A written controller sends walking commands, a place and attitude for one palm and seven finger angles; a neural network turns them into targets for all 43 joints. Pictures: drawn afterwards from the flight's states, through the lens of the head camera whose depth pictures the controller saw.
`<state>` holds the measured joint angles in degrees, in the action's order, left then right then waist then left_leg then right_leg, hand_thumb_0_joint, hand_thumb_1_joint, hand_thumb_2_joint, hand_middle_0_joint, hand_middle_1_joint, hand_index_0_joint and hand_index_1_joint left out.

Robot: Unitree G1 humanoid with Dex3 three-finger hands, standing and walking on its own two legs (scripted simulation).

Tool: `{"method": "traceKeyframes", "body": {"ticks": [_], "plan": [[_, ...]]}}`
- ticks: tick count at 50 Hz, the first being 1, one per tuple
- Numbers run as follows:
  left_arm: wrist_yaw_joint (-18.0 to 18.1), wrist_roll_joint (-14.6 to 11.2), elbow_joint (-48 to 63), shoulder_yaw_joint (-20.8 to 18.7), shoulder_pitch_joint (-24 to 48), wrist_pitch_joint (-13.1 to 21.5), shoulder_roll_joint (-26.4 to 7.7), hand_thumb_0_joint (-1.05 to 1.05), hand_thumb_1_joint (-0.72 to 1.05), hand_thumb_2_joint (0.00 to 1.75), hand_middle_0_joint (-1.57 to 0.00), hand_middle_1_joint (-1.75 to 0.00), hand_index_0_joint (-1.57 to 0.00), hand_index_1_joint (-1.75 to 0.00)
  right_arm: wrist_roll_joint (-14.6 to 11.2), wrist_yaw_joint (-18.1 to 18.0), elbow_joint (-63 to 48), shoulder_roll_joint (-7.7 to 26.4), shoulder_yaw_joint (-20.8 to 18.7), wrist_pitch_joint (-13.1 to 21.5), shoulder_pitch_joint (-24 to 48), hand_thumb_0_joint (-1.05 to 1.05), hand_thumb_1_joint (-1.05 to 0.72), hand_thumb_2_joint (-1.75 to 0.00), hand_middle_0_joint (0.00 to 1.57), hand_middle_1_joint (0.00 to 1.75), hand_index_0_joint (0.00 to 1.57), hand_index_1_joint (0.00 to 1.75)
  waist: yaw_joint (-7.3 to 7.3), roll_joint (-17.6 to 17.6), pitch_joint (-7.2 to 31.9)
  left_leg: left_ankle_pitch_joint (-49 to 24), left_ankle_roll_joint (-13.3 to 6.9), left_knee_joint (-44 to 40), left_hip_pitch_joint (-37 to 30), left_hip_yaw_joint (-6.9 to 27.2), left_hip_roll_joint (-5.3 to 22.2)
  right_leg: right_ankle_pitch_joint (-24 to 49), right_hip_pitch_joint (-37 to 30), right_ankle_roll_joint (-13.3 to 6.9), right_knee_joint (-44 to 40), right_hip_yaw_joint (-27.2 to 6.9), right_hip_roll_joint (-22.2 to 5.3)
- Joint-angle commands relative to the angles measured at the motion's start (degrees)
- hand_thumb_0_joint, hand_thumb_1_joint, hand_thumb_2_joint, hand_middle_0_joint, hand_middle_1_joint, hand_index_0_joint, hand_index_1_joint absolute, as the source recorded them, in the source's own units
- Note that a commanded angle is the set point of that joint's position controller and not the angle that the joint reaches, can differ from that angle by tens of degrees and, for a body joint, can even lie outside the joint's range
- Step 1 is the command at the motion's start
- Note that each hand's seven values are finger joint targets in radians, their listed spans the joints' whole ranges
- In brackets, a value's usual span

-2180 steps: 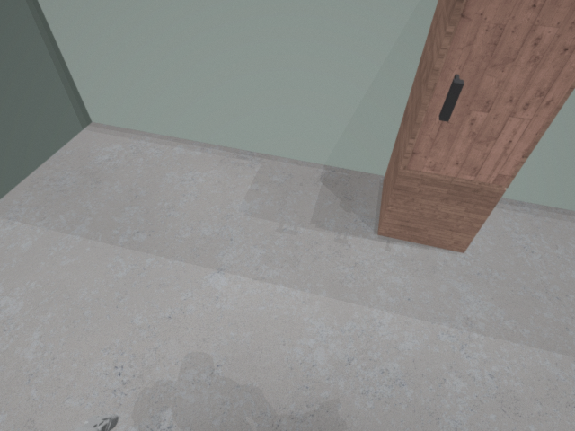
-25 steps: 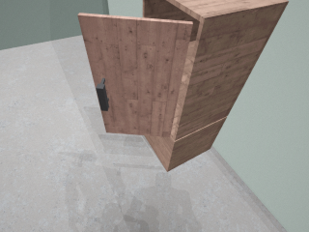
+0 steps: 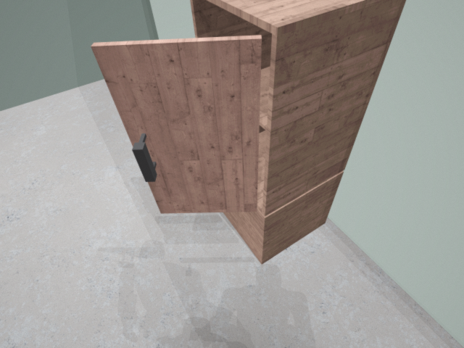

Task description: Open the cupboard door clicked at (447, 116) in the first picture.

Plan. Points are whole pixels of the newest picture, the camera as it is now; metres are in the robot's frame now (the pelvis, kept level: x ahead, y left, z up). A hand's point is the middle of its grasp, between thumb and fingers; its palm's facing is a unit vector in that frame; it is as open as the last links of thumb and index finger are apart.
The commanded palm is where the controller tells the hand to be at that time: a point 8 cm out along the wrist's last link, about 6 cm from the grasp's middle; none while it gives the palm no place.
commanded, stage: look again from close up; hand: left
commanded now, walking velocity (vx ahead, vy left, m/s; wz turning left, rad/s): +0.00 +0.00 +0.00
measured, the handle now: (147, 157) +0.58 +0.26 -0.04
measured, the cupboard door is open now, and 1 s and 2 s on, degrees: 57 57 57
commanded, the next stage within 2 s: shuffle to correct the standing spot in 0.04 s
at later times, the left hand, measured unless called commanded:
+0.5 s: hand out of the picture -0.01 +0.17 -0.19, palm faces +0.10 -0.98 -0.18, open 7.4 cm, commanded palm none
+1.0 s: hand out of the picture +0.11 +0.16 -0.17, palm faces +0.06 -0.98 -0.20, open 7.3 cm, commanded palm none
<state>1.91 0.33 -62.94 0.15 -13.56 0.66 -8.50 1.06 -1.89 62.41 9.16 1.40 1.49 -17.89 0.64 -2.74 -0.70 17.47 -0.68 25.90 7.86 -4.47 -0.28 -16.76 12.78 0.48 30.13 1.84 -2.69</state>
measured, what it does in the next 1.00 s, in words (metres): steps on the spot: right foot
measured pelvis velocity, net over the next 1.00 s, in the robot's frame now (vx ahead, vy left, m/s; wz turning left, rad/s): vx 0.04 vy -0.01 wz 0.03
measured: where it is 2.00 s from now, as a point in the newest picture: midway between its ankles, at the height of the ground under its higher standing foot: outside the picture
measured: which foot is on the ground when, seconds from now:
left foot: down 0.00-1.00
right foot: down 0.00-0.48, up 0.50-0.72, down 0.74-1.00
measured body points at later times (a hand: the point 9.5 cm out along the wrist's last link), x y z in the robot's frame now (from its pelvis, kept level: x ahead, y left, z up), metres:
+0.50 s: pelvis +0.01 +0.00 -0.01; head +0.03 +0.01 +0.44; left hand -0.02 +0.23 -0.17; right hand +0.02 -0.23 -0.16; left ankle -0.02 +0.10 -0.74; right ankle -0.01 -0.12 -0.73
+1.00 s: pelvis +0.04 -0.01 +0.00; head +0.07 -0.01 +0.45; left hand +0.11 +0.22 -0.16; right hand +0.05 -0.23 -0.16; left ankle -0.02 +0.10 -0.74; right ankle +0.06 -0.10 -0.74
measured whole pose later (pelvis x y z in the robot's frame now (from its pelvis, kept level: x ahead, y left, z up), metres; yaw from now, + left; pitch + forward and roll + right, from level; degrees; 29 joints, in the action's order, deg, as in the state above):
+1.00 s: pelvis +0.04 -0.01 +0.00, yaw +2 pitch +0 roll +1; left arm 2.4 0.3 -59.0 -1.3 -9.1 -0.3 -8.9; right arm 0.9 -2.6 62.9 7.3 -0.7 0.0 -15.5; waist 0.4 1.1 -2.7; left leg 19.7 0.1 27.6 8.1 -5.1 0.6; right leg -15.8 16.8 -2.7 32.1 5.2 -0.8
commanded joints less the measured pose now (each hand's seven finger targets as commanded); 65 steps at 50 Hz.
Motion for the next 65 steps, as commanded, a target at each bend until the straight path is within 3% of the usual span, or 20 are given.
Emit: {"method": "traceKeyframes", "body": {"ticks": [1, 7, 10, 16, 19, 21, 22, 24, 25, 27, 30, 34, 36, 38, 39, 40, 42, 48, 55, 65], "plan": [[0.2, 0.2, 1.49, -1.16, -4.08, 0.87, -6.64, 0.0, 0.9, 0.9, -0.2, -0.3, -0.2, -0.3, -0.07, -0.12, -1.12, 4.97, -1.28, 0.92, -3.22, 0.0, -0.9, -0.9, 0.2, 0.3, 0.2, 0.3, -0.93, 3.34, -1.79, -13.16, -1.33, -5.02, 3.27, 5.18, 5.79, 14.98, -2.27, -2.73, -4.02, -4.0, -3.81], [0.15, 0.28, 1.3, -1.29, -3.79, 1.05, -6.97, 0.0, 0.9, 0.9, -0.2, -0.3, -0.2, -0.3, -0.17, -0.18, -0.32, 4.49, -1.48, 0.65, -2.9, 0.0, -0.9, -0.9, 0.2, 0.3, 0.2, 0.3, -0.68, 3.13, -1.49, -12.29, -0.82, -4.47, 2.61, 4.58, 5.79, 17.0, -2.46, -3.11, -5.01, -4.59, -4.08], [0.04, 0.63, 1.5, -1.71, -4.63, 1.01, -7.79, 0.0, 0.9, 0.9, -0.2, -0.3, -0.2, -0.3, -0.07, 0.11, -0.23, 4.37, -1.6, 0.01, -3.08, 0.0, -0.9, -0.9, 0.2, 0.3, 0.2, 0.3, -1.12, 3.94, -2.08, -4.48, -0.71, -2.5, 4.26, 3.17, 4.57, 8.87, -2.45, -4.38, -6.53, -6.75, -5.21], [0.06, 1.05, 2.37, -3.73, -7.12, 0.69, -10.85, 0.0, 0.9, 0.9, -0.2, -0.3, -0.2, -0.3, 0.08, 0.72, -2.34, 3.92, -2.14, -1.1, -1.69, 0.0, -0.9, -0.9, 0.2, 0.3, 0.2, 0.3, -2.34, 10.88, -5.29, 6.05, 0.29, 9.22, 12.58, 0.6, 2.05, -0.84, -2.38, -9.87, -15.06, -18.14, -13.89], [0.16, 1.35, 3.01, -4.45, -6.74, 0.7, -10.63, 0.0, 0.9, 0.9, -0.2, -0.3, -0.2, -0.3, 0.0, 0.87, -2.94, 3.62, -2.35, -0.77, -2.24, 0.0, -0.9, -0.9, 0.2, 0.3, 0.2, 0.3, -1.81, 10.33, -4.89, 6.2, 0.22, 7.72, 11.44, 1.12, 2.79, 5.18, -1.03, -10.82, -12.65, -16.1, -14.92], [0.12, 1.16, 4.25, -4.44, -4.19, 0.15, -9.83, 0.0, 0.9, 0.9, -0.2, -0.3, -0.2, -0.3, -0.1, 1.0, -1.59, 3.47, -2.38, -0.46, -6.59, 0.0, -0.9, -0.9, 0.2, 0.3, 0.2, 0.3, 0.33, 6.9, -3.85, 0.21, -0.08, -0.72, 1.82, 0.72, 2.51, 0.99, 5.38, -8.01, -7.15, -9.84, -10.65], [-0.05, 1.11, 4.85, -4.17, -3.32, -0.22, -8.01, 0.0, 0.9, 0.9, -0.2, -0.3, -0.2, -0.3, 0.18, 0.93, -0.95, 4.72, -2.58, -0.14, -8.78, 0.0, -0.9, -0.9, 0.2, 0.3, 0.2, 0.3, 1.01, 0.81, -3.32, -2.69, -1.13, -3.83, -1.18, 3.68, 4.96, -3.2, 8.17, -6.14, -1.55, -5.25, -6.12], [-0.37, 1.52, 6.76, -3.3, -0.95, -0.76, -4.07, 0.0, 0.9, 0.9, -0.2, -0.3, -0.2, -0.3, 0.74, 0.59, -1.51, 9.43, -3.6, -0.43, -11.21, 0.0, -0.9, -0.9, 0.2, 0.3, 0.2, 0.3, 2.08, -14.42, -5.07, -1.89, -8.56, -12.66, -2.48, 18.18, 16.43, -17.13, 18.16, -2.61, 16.62, 5.22, 2.46], [-0.39, 1.86, 7.32, -3.17, 0.65, -0.75, -4.54, 0.0, 0.9, 0.9, -0.2, -0.3, -0.2, -0.3, 0.54, 0.34, -1.59, 8.23, -3.43, -0.34, -11.38, 0.0, -0.9, -0.9, 0.2, 0.3, 0.2, 0.3, 2.5, -13.82, -6.54, -4.33, -11.67, -13.51, -3.03, 20.4, 17.81, -18.18, 21.77, -3.17, 24.42, 2.84, 1.02], [-0.9, 1.54, 6.62, -2.92, 0.14, -0.24, -3.45, 0.0, 0.9, 0.9, -0.2, -0.3, -0.2, -0.3, 0.68, -0.07, -2.86, 6.31, -2.62, 0.47, -8.4, 0.0, -0.9, -0.9, 0.2, 0.3, 0.2, 0.3, 0.87, -4.69, -6.14, -15.03, -13.02, -11.34, -1.8, 18.4, 17.59, -14.04, 21.92, -3.36, 28.87, 0.44, -1.29], [-1.16, 0.93, 5.06, -1.84, -1.52, -0.05, -0.68, 0.0, 0.9, 0.9, -0.2, -0.3, -0.2, -0.3, 0.75, -0.62, -3.43, 5.52, -2.17, 1.6, -5.46, 0.0, -0.9, -0.9, 0.2, 0.3, 0.2, 0.3, -0.96, 1.07, -3.42, -36.3, -11.23, -8.68, -0.63, 10.6, 15.04, -8.32, 14.0, -1.79, 21.1, 1.19, -1.48], [-0.52, 0.36, 4.37, -1.67, -2.78, 0.05, -1.69, 0.0, 0.9, 0.9, -0.2, -0.3, -0.2, -0.3, 0.26, -1.12, -2.32, 6.59, -2.48, 1.51, -4.51, 0.0, -0.9, -0.9, 0.2, 0.3, 0.2, 0.3, -1.28, -3.21, 0.64, -45.35, -8.24, -3.72, -3.66, 6.94, 13.55, 0.08, 5.08, -1.16, 4.59, 1.69, -0.39], [-0.22, 0.46, 3.25, -2.17, -5.91, 0.81, -4.1, 0.0, 0.9, 0.9, -0.2, -0.3, -0.2, -0.3, -0.23, -1.12, -1.74, 5.79, -2.7, 1.26, -4.09, 0.0, -0.9, -0.9, 0.2, 0.3, 0.2, 0.3, -2.66, 0.25, 2.42, -39.01, -4.27, 1.19, -2.3, 5.31, 11.01, 14.59, -2.59, -1.34, -6.1, -0.38, -1.58], [0.39, 0.42, 2.35, -2.46, -7.54, 1.3, -8.25, 0.0, 0.9, 0.9, -0.2, -0.3, -0.2, -0.3, -0.94, -0.84, -2.14, 3.35, -2.77, 0.75, -5.4, 0.0, -0.9, -0.9, 0.2, 0.3, 0.2, 0.3, -1.45, 8.02, 4.87, -11.67, -0.36, 2.69, 7.51, 2.75, 5.34, 45.95, -11.49, -6.31, -0.49, -10.46, -12.13], [0.42, 0.25, 2.45, -2.18, -6.76, 1.08, -9.08, 0.0, 0.9, 0.9, -0.2, -0.3, -0.2, -0.3, -1.13, -0.6, -1.7, 1.91, -2.83, 0.33, -5.84, 0.0, -0.9, -0.9, 0.2, 0.3, 0.2, 0.3, -0.85, 8.75, 4.17, -3.9, 0.24, 1.98, 7.41, 2.46, 3.42, 50.19, -10.16, -8.23, -0.5, -9.87, -14.32], [0.68, 0.3, 2.68, -2.15, -5.8, 1.07, -8.47, 0.0, 0.9, 0.9, -0.2, -0.3, -0.2, -0.3, -1.14, -0.67, -1.01, 1.11, -2.78, -0.44, -5.94, 0.0, -0.9, -0.9, 0.2, 0.3, 0.2, 0.3, -0.31, 13.82, 4.3, -1.79, 0.62, 3.18, 6.11, 1.85, 3.47, 49.59, -8.76, -8.7, -1.76, -9.64, -13.18], [0.97, 0.38, 3.95, -2.17, -3.05, 0.65, -7.96, 0.0, 0.9, 0.9, -0.2, -0.3, -0.2, -0.3, -1.01, -0.55, -0.49, 0.97, -2.84, -1.18, -5.72, 0.0, -0.9, -0.9, 0.2, 0.3, 0.2, 0.3, -0.16, 15.03, 2.59, 1.61, 0.93, 3.66, 5.47, 1.75, 3.67, 44.1, -5.6, -8.67, -3.55, -8.82, -12.47], [0.92, 0.18, 6.29, -2.92, 0.36, -0.46, -7.14, 0.0, 0.9, 0.9, -0.2, -0.3, -0.2, -0.3, -0.01, -0.67, -0.4, 2.84, -3.13, -0.94, -3.47, 0.0, -0.9, -0.9, 0.2, 0.3, 0.2, 0.3, -1.06, -2.31, 1.07, -24.03, -0.74, -2.37, 1.82, 4.92, 8.29, 23.08, -1.73, -4.35, 0.06, -4.32, -5.34], [0.46, 0.54, 5.81, -2.25, 0.25, -0.42, -6.5, 0.0, 0.9, 0.9, -0.2, -0.3, -0.2, -0.3, -0.17, -0.5, -1.83, 2.43, -2.89, -1.03, -2.06, 0.0, -0.9, -0.9, 0.2, 0.3, 0.2, 0.3, -0.78, 3.78, 0.03, -8.17, -0.43, -4.23, 3.13, 4.15, 6.94, 15.16, -1.22, -4.36, -6.03, -6.23, -5.77], [-0.06, 0.31, 3.53, -1.29, -2.09, 0.11, -5.98, 0.0, 0.9, 0.9, -0.2, -0.3, -0.2, -0.3, -0.09, -0.05, -0.12, 2.82, -1.94, -0.6, -2.92, 0.0, -0.9, -0.9, 0.2, 0.3, 0.2, 0.3, -1.04, 2.58, -4.13, -2.57, -0.87, -8.22, 4.58, 4.58, 6.45, 3.91, -0.62, -3.51, -11.63, -6.38, -4.11]]}}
